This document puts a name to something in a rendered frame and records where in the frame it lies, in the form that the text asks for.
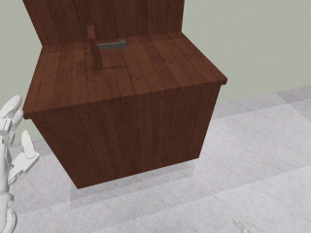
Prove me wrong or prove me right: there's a right robot hand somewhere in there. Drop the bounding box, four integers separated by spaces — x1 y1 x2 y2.
233 216 255 233

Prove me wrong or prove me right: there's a left robot hand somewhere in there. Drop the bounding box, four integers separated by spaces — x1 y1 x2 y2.
0 94 40 193

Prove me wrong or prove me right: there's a robot left forearm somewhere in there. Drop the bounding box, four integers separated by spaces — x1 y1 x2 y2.
0 192 17 233

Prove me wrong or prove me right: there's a counter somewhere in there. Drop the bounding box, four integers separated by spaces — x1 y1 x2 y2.
22 0 228 189

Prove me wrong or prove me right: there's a tap lever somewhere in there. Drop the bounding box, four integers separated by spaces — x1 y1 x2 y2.
98 40 126 50

